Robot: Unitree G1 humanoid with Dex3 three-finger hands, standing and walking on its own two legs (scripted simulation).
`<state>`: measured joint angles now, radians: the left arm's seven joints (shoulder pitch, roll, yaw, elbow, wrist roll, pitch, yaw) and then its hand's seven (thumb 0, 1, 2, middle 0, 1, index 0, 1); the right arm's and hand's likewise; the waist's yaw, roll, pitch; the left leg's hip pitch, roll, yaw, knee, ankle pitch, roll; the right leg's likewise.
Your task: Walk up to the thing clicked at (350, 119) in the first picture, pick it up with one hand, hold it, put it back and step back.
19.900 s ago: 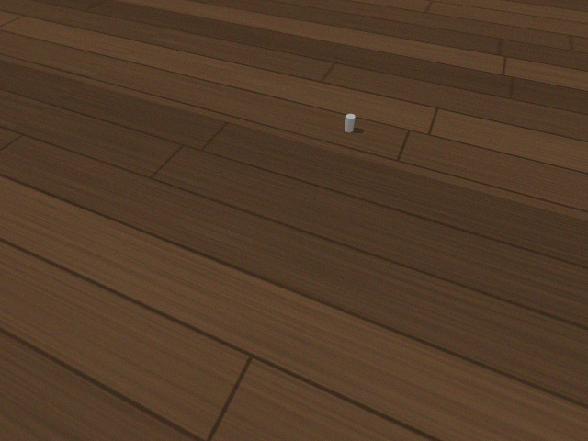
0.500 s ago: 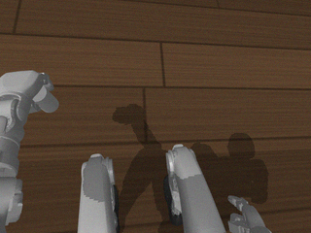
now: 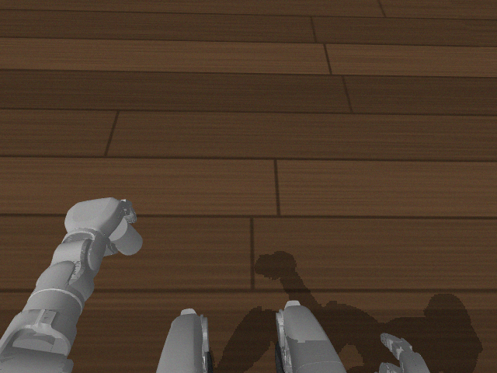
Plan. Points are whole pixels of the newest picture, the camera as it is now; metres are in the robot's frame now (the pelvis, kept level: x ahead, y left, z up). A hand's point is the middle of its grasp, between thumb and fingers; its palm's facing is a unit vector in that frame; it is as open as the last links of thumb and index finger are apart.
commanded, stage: lift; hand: left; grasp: from above
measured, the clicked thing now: (122, 236) +0.38 +0.23 -0.11
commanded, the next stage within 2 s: hold in 0.48 s
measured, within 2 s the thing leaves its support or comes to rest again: neither
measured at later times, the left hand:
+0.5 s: hand (94, 214) +0.37 +0.23 +0.01, palm faces -0.43 -0.08 -0.90, open 7.7 cm
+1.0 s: hand (86, 190) +0.39 +0.23 +0.06, palm faces -0.45 -0.06 -0.89, open 7.6 cm
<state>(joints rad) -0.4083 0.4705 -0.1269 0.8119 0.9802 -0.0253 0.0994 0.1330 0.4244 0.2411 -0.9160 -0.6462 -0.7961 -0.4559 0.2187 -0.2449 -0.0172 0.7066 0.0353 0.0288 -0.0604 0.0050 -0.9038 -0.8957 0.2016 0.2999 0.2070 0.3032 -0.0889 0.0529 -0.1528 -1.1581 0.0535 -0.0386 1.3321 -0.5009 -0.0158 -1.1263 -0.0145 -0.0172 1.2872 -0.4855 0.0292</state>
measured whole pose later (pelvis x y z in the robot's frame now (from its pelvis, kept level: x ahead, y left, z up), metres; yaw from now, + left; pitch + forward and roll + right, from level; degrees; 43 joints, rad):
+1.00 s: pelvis +0.08 +0.00 +0.11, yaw -1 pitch +7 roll +0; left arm -0.32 0.39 -0.21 0.79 0.99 0.02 0.06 0.14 0.43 0.22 -0.99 -0.56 -0.83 -0.41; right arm 0.25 -0.25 -0.06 0.71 0.05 0.05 -0.04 0.01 -0.91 -0.89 0.20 0.30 0.21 0.30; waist -0.03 0.04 -0.08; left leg -0.44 0.04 0.03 0.68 -0.35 -0.01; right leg -0.44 -0.03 0.02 0.65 -0.33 0.03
